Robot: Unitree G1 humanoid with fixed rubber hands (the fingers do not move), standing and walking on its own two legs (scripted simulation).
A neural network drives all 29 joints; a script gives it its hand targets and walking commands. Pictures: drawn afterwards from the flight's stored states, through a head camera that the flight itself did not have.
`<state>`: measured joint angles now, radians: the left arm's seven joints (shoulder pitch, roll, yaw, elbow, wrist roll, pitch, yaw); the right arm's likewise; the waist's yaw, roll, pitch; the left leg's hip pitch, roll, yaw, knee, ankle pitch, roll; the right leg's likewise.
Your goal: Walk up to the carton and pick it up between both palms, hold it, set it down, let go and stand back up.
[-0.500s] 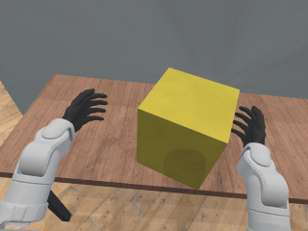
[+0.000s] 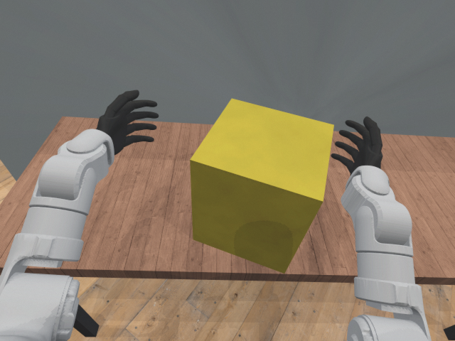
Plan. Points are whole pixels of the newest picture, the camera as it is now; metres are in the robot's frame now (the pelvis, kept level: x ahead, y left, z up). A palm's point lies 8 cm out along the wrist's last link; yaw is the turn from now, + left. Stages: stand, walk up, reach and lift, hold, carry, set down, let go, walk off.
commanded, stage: reach and lift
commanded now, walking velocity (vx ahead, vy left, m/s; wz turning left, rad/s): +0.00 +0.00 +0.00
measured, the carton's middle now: (258, 186) +0.40 -0.09 +0.05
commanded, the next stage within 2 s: none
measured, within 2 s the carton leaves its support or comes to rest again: neither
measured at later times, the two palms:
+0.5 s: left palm (120, 119) +0.43 +0.17 +0.19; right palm (365, 151) +0.36 -0.24 +0.19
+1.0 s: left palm (139, 150) +0.43 +0.15 +0.12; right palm (345, 185) +0.35 -0.23 +0.11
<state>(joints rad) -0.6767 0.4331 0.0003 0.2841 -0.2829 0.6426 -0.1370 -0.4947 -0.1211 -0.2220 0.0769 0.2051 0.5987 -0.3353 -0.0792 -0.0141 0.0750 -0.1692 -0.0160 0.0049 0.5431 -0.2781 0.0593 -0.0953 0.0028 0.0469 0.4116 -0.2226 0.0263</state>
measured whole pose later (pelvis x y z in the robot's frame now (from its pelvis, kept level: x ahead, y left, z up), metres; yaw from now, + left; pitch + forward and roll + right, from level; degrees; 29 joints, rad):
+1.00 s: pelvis +0.00 +0.00 +0.00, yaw +0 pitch -5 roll -2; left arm -0.85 0.33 -0.02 0.99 -0.28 0.12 -0.11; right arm -0.58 -0.10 -0.16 0.62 0.21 0.12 -0.30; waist -0.12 -0.01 0.10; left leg -0.18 -0.01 0.00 0.54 -0.28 0.06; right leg -0.11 0.00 0.04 0.41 -0.22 0.03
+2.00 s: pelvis +0.00 +0.00 +0.00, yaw +0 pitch -2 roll -2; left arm -0.83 0.14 0.07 0.99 0.11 0.04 -0.10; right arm -0.61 0.08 -0.34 0.72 -0.07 -0.05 -0.29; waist -0.12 -0.01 0.08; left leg -0.22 -0.01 0.00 0.54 -0.28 0.06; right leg -0.15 0.00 0.04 0.41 -0.22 0.04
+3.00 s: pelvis +0.00 -0.01 +0.00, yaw +0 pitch -2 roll -2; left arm -0.84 0.09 0.23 1.00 0.27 0.07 -0.12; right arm -0.61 0.15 -0.46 0.75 -0.20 -0.16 -0.27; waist -0.12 -0.01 0.06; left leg -0.22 -0.01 0.00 0.50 -0.25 0.05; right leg -0.15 0.00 0.04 0.37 -0.20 0.05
